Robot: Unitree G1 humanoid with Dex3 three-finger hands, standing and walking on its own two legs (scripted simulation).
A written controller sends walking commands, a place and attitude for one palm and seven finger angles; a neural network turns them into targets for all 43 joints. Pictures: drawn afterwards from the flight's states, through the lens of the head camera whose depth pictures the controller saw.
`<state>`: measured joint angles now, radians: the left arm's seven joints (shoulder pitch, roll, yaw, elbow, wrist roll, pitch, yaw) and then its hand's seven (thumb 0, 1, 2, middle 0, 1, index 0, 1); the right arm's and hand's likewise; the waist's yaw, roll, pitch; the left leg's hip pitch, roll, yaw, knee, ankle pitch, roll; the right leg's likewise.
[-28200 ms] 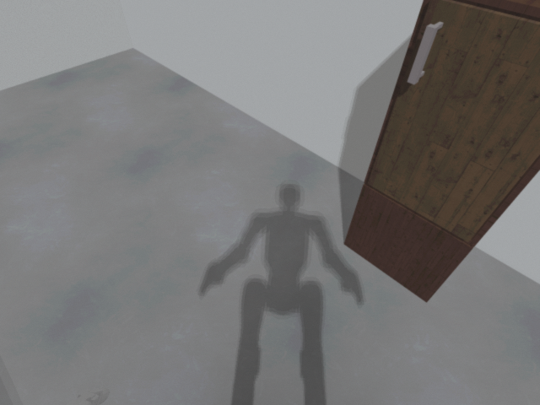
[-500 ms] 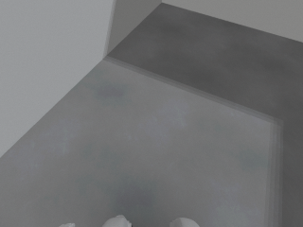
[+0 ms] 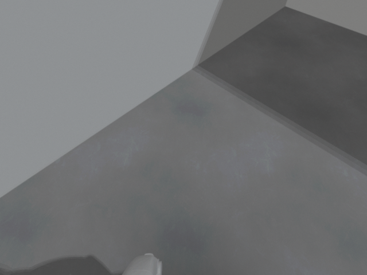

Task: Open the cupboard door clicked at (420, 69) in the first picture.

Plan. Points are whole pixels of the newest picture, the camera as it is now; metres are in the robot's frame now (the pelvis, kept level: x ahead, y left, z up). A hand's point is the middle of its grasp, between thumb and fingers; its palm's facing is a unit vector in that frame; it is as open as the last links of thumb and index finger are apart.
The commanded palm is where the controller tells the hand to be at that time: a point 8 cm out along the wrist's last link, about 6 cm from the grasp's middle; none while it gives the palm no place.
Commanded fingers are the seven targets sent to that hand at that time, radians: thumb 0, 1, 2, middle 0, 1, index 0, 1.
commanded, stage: turn to face it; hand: left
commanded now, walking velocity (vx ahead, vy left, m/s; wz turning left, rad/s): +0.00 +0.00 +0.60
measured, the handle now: out of the picture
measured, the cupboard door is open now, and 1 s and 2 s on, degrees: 49 49 49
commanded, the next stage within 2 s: none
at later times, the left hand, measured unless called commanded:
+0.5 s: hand out of the picture +0.08 +0.22 -0.16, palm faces +0.31 -0.90 -0.32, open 7.4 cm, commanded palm none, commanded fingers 0.00 0.90 0.90 -0.20 -0.30 -0.20 -0.30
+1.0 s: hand out of the picture -0.02 +0.21 -0.18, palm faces +0.61 -0.76 -0.24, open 7.4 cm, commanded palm none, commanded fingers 0.00 0.90 0.90 -0.20 -0.30 -0.20 -0.30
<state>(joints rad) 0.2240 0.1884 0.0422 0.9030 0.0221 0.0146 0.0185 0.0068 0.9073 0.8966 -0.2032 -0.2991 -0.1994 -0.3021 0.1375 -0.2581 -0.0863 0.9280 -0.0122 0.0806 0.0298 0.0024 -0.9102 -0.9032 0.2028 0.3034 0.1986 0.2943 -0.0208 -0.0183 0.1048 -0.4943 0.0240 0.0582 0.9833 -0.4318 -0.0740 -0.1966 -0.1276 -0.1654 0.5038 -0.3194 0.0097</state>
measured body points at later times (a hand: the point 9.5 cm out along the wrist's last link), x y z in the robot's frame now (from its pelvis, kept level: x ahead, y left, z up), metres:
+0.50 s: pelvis +0.03 -0.03 -0.02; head +0.09 -0.03 +0.43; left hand +0.06 +0.26 -0.14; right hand +0.19 -0.25 -0.17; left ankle -0.01 +0.12 -0.73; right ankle +0.06 -0.14 -0.74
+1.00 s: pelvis +0.05 +0.00 -0.01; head +0.09 +0.05 +0.43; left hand -0.05 +0.25 -0.17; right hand +0.29 -0.15 -0.14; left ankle +0.00 +0.08 -0.74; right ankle +0.10 -0.15 -0.67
